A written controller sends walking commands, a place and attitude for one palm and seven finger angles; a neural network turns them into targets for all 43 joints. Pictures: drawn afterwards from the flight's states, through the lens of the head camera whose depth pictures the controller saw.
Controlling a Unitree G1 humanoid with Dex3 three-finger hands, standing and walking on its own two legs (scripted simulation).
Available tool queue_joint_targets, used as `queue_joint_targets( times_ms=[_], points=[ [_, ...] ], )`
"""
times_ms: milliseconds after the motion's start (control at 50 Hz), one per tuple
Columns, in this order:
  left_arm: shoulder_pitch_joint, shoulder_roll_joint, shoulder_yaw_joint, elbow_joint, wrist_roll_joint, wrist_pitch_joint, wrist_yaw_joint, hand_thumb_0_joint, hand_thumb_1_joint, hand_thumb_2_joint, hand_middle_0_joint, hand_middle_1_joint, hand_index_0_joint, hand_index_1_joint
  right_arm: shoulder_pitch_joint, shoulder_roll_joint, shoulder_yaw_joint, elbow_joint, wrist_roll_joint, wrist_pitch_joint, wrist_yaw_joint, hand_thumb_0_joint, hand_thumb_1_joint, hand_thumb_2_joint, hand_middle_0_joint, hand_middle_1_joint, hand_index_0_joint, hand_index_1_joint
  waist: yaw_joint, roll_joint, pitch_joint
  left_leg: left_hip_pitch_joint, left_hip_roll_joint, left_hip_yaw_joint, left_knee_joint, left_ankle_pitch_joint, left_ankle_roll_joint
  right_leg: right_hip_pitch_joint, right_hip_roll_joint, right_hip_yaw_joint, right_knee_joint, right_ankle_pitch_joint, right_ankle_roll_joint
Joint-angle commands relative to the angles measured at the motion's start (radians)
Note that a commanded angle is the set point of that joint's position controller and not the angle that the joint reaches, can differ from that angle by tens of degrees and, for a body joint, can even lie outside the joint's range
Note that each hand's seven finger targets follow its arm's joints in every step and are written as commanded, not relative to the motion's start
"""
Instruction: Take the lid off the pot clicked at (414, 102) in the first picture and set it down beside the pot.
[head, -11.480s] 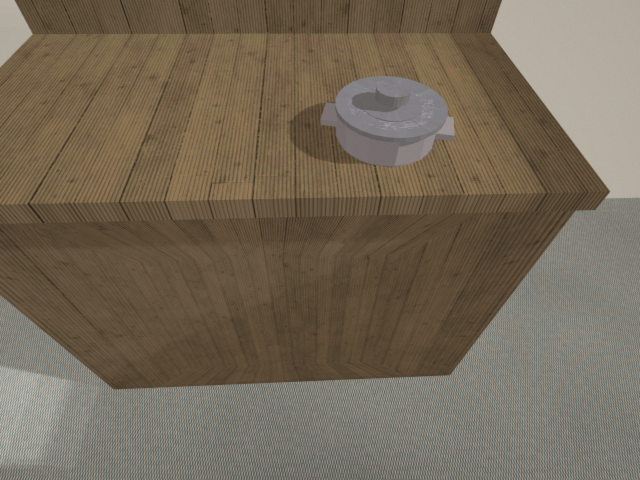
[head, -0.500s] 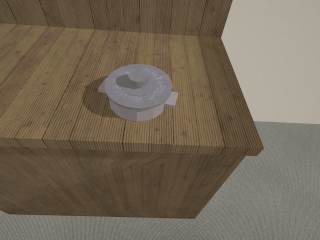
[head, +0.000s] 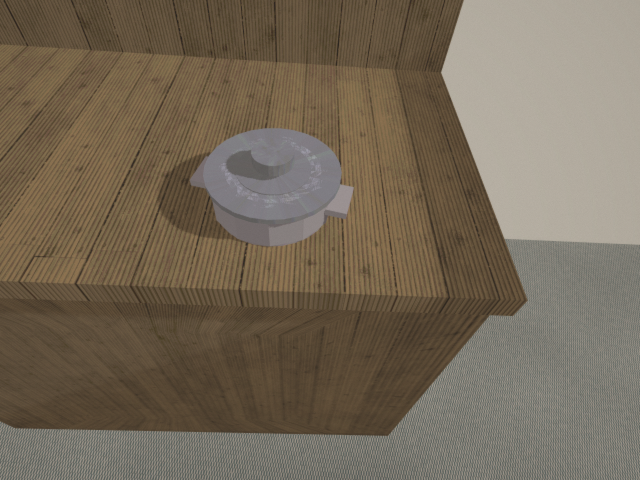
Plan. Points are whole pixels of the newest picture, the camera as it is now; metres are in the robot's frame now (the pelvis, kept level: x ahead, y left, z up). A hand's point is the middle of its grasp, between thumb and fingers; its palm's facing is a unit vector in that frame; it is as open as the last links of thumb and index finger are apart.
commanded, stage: look again from close up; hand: left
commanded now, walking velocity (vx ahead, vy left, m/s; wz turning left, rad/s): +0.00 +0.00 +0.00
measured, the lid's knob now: (273, 157) +0.46 +0.10 +0.16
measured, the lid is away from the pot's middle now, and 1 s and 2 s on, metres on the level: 0.00 0.00 0.00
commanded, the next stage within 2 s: lift the closed hand beside the body in 0.06 s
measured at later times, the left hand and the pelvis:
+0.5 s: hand (170, 473) +0.13 +0.17 +0.00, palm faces +0.19 -0.94 -0.27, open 5.2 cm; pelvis -0.02 -0.03 +0.00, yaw +1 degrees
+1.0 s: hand (112, 464) +0.12 +0.18 +0.13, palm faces +0.38 -0.79 -0.49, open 3.1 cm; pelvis -0.02 -0.08 +0.00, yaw +2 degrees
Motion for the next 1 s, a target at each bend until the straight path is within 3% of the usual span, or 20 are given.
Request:
queue_joint_targets(
  times_ms=[0, 120, 140, 160, 180, 200, 220, 260, 300, 360, 400, 420, 480, 640, 680, 740, 800, 860, 940, 980],
  points=[
    [0.076, 0.079, 0.012, -0.02, -0.001, -0.017, 0.006, 0.0, 0.9, 0.9, -0.2, -0.3, -0.2, -0.3, 0.064, -0.099, -0.014, -0.033, -0.003, -0.015, -0.003, 0.0, -0.9, -0.9, 0.2, 0.3, 0.2, 0.3, 0.002, 0.037, -0.013, -0.005, 0.189, -0.173, -0.108, 0.333, -0.047, -0.008, -0.052, 0.04, -0.033, 0.156, -0.075],
    [0.079, 0.068, 0.012, -0.014, 0.0, -0.017, 0.008, 0.0, 0.9, 0.9, -0.2, -0.3, -0.2, -0.3, 0.074, -0.096, -0.014, -0.025, -0.003, -0.016, -0.005, 0.0, -0.9, -0.9, 0.2, 0.3, 0.2, 0.3, 0.0, 0.03, -0.015, 0.002, 0.189, -0.172, -0.104, 0.356, -0.047, -0.005, -0.054, 0.039, -0.03, 0.169, -0.075],
    [0.117, 0.093, 0.0, 0.019, 0.016, -0.041, 0.042, 0.0, 0.9, 0.9, -0.2, -0.3, -0.2, -0.3, 0.039, -0.169, -0.014, -0.091, 0.013, -0.024, 0.0, 0.0, -0.9, -0.9, 0.2, 0.3, 0.2, 0.3, -0.004, 0.077, -0.062, -0.005, 0.217, -0.18, 0.039, 0.875, -0.106, -0.014, -0.051, 0.04, 0.02, 0.338, -0.054],
    [-0.513, 0.301, 0.026, -1.303, -0.066, -0.18, 0.055, 0.0, 0.9, 0.9, -0.244, -0.348, -0.244, -0.348, 0.065, -0.277, -0.026, -0.403, 0.048, -0.224, 0.027, 0.0, -0.9, -0.9, 0.2, 0.3, 0.2, 0.3, 0.01, 0.278, -0.517, 0.27, 0.15, -0.235, -0.092, 0.851, -0.208, -0.003, 0.023, 0.006, 0.066, 0.225, -0.073],
    [-0.098, 0.263, 0.028, -1.165, -0.004, -0.085, 0.102, 0.0, 0.9, 0.9, -0.288, -0.396, -0.288, -0.396, -0.007, -0.192, 0.002, -0.367, 0.046, -0.292, -0.007, 0.0, -0.9, -0.9, 0.2, 0.3, 0.2, 0.3, 0.036, 0.403, -0.547, 0.294, 0.203, -0.212, -0.077, 0.909, -0.252, -0.064, 0.018, 0.015, 0.127, 0.07, -0.102],
    [0.151, 0.053, -0.083, -1.079, -0.038, 0.042, 0.134, 0.0, 0.9, 0.9, -0.332, -0.444, -0.332, -0.444, -0.062, -0.172, -0.012, -0.37, 0.067, -0.309, 0.014, 0.0, -0.9, -0.9, 0.2, 0.3, 0.2, 0.3, 0.032, 0.334, -0.33, 0.163, 0.177, -0.205, -0.108, 0.857, -0.266, -0.093, 0.032, -0.014, 0.142, -0.008, -0.084],
    [0.197, -0.068, -0.179, -1.026, -0.022, 0.067, 0.123, 0.0, 0.9, 0.9, -0.376, -0.492, -0.376, -0.492, -0.051, -0.184, -0.016, -0.337, 0.054, -0.33, 0.04, 0.0, -0.9, -0.9, 0.2, 0.3, 0.2, 0.3, 0.012, 0.214, -0.176, 0.149, 0.157, -0.195, -0.115, 0.717, -0.229, -0.124, 0.042, -0.012, 0.082, 0.018, -0.078],
    [0.333, -0.048, -0.131, -0.928, 0.008, 0.056, 0.109, 0.0, 0.9, 0.9, -0.464, -0.588, -0.464, -0.588, -0.065, -0.194, -0.047, -0.392, 0.024, -0.319, 0.075, 0.0, -0.9, -0.9, 0.2, 0.3, 0.2, 0.3, 0.022, -0.006, -0.097, 0.052, 0.17, -0.198, -0.098, 0.673, -0.186, -0.096, 0.048, -0.058, 0.032, 0.063, -0.082],
    [0.528, 0.065, 0.041, -0.929, 0.005, 0.022, 0.087, 0.0, 0.9, 0.9, -0.552, -0.684, -0.552, -0.684, -0.108, -0.2, -0.084, -0.451, 0.015, -0.272, 0.088, 0.0, -0.9, -0.9, 0.2, 0.3, 0.2, 0.3, 0.063, -0.11, -0.094, -0.029, 0.167, -0.175, -0.06, 0.637, -0.177, -0.014, 0.045, -0.068, -0.024, 0.167, -0.089],
    [0.503, 0.139, 0.1, -1.21, -0.005, -0.053, 0.041, 0.0, 0.9, 0.9, -0.684, -0.828, -0.684, -0.828, -0.158, -0.203, -0.075, -0.599, 0.019, -0.226, 0.09, 0.0, -0.9, -0.9, 0.2, 0.3, 0.2, 0.3, 0.059, -0.071, -0.116, -0.045, 0.143, -0.142, -0.061, 0.544, -0.167, 0.01, 0.046, -0.057, -0.017, 0.195, -0.08],
    [0.477, 0.172, 0.156, -1.262, -0.01, -0.076, 0.034, 0.0, 0.9, 0.9, -0.772, -0.924, -0.772, -0.924, -0.183, -0.195, -0.075, -0.655, 0.025, -0.196, 0.069, 0.0, -0.9, -0.9, 0.2, 0.3, 0.2, 0.3, 0.05, 0.003, -0.075, -0.07, 0.138, -0.115, -0.075, 0.38, -0.158, -0.022, 0.052, -0.059, -0.033, 0.149, -0.082],
    [0.429, 0.158, 0.138, -1.303, -0.016, -0.09, 0.027, 0.0, 0.9, 0.9, -0.816, -0.972, -0.816, -0.972, -0.186, -0.188, -0.064, -0.679, 0.026, -0.186, 0.061, 0.0, -0.9, -0.9, 0.2, 0.3, 0.2, 0.3, 0.038, 0.051, -0.043, -0.098, 0.121, -0.099, -0.082, 0.265, -0.146, -0.042, 0.051, -0.051, -0.044, 0.122, -0.082],
    [0.359, 0.187, 0.166, -1.417, -0.035, -0.131, 0.02, 0.0, 0.9, 0.9, -0.948, -1.116, -0.948, -1.116, -0.171, -0.172, -0.044, -0.721, 0.029, -0.171, 0.032, 0.0, -0.9, -0.9, 0.2, 0.3, 0.2, 0.3, 0.024, 0.082, -0.041, -0.093, 0.107, -0.101, -0.094, 0.078, -0.112, -0.06, 0.054, -0.027, -0.071, 0.051, -0.077],
    [0.3, 0.242, 0.225, -1.609, -0.054, -0.163, 0.029, 0.0, 0.9, 0.9, -1.3, -1.5, -1.3, -1.5, -0.174, -0.173, -0.029, -0.743, 0.013, -0.181, -0.003, 0.0, -0.9, -0.9, 0.2, 0.3, 0.2, 0.3, 0.019, 0.065, -0.075, -0.015, 0.079, -0.066, -0.037, 0.08, -0.08, -0.069, 0.047, 0.003, -0.148, 0.012, -0.064],
    [0.307, 0.261, 0.248, -1.669, -0.055, -0.171, 0.033, 0.0, 0.9, 0.9, -1.3, -1.5, -1.3, -1.5, -0.181, -0.168, -0.023, -0.736, 0.009, -0.195, -0.008, 0.0, -0.9, -0.9, 0.2, 0.3, 0.2, 0.3, 0.031, 0.128, -0.094, 0.008, 0.077, -0.063, -0.038, 0.106, -0.08, -0.043, 0.042, 0.009, -0.15, 0.032, -0.067],
    [0.367, 0.281, 0.3, -1.641, -0.058, -0.172, 0.038, 0.0, 0.9, 0.9, -1.3, -1.5, -1.3, -1.5, -0.203, -0.158, -0.026, -0.716, 0.01, -0.203, -0.013, 0.0, -0.9, -0.9, 0.2, 0.3, 0.2, 0.3, 0.043, 0.033, -0.065, -0.005, 0.081, -0.063, -0.038, 0.122, -0.079, -0.034, 0.041, 0.012, -0.165, 0.033, -0.061],
    [0.379, 0.336, 0.377, -1.681, -0.06, -0.18, 0.048, 0.0, 0.9, 0.9, -1.3, -1.5, -1.3, -1.5, -0.229, -0.157, -0.029, -0.7, 0.011, -0.212, -0.018, 0.0, -0.9, -0.9, 0.2, 0.3, 0.2, 0.3, 0.058, 0.077, -0.082, 0.015, 0.082, -0.056, -0.034, 0.144, -0.081, -0.015, 0.036, 0.031, -0.181, 0.04, -0.058],
    [0.374, 0.341, 0.391, -1.738, -0.062, -0.199, 0.052, 0.0, 0.9, 0.9, -1.3, -1.5, -1.3, -1.5, -0.234, -0.154, -0.029, -0.691, 0.013, -0.23, -0.026, 0.0, -0.9, -0.9, 0.2, 0.3, 0.2, 0.3, 0.064, 0.078, -0.085, 0.028, 0.086, -0.056, -0.038, 0.162, -0.079, -0.001, 0.027, 0.037, -0.19, 0.036, -0.055],
    [0.439, 0.317, 0.403, -1.629, -0.062, -0.206, 0.042, 0.0, 0.9, 0.9, -1.3, -1.5, -1.3, -1.5, -0.243, -0.155, -0.048, -0.66, 0.018, -0.233, -0.025, 0.0, -0.9, -0.9, 0.2, 0.3, 0.2, 0.3, 0.069, -0.042, -0.036, 0.017, 0.09, -0.051, -0.043, 0.159, -0.07, -0.018, 0.027, 0.038, -0.203, 0.012, -0.045],
    [0.379, 0.352, 0.424, -1.698, -0.064, -0.226, 0.044, 0.0, 0.9, 0.9, -1.3, -1.5, -1.3, -1.5, -0.249, -0.164, -0.048, -0.665, 0.018, -0.24, -0.032, 0.0, -0.9, -0.9, 0.2, 0.3, 0.2, 0.3, 0.069, 0.004, -0.057, 0.03, 0.085, -0.044, -0.036, 0.152, -0.067, -0.015, 0.016, 0.062, -0.218, -0.009, -0.042]
  ],
)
